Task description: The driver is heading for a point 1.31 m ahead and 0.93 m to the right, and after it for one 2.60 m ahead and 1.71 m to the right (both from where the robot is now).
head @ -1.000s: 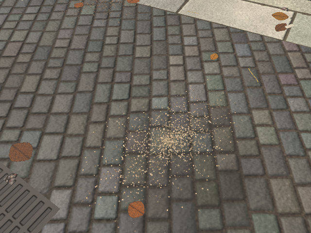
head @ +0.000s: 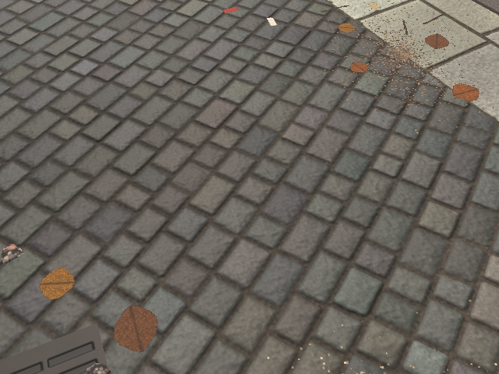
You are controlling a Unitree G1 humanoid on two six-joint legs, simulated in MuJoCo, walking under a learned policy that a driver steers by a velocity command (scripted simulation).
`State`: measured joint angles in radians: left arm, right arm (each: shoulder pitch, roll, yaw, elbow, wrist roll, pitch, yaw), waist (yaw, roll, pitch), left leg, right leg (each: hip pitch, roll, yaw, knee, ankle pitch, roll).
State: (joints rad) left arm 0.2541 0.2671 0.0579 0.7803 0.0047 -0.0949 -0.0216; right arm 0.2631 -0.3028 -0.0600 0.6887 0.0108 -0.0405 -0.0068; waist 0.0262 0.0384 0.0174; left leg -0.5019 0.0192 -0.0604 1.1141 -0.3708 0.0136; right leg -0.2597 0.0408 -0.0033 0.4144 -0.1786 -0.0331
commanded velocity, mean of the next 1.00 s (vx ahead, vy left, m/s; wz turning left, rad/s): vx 0.50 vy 0.00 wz -0.44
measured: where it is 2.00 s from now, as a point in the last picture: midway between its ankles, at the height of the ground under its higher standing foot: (425, 238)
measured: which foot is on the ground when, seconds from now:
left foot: up 0.00-0.24, down 0.26-0.74, up 0.76-1.00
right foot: down 0.00-0.26, up 0.28-0.72, down 0.74-1.00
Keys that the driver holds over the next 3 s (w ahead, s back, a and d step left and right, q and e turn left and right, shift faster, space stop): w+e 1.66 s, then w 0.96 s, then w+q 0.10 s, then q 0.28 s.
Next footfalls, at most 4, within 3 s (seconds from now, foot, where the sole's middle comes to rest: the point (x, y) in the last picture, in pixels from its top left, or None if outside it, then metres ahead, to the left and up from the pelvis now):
0.26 left None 0.28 0.14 -0.78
0.74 right None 0.49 -0.19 -0.78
1.24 left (325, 260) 0.83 -0.16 -0.78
1.76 right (456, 269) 0.81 -0.55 -0.78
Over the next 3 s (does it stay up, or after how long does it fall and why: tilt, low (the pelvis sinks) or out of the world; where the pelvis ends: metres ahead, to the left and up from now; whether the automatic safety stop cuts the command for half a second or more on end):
stays up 1.13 -0.93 0.00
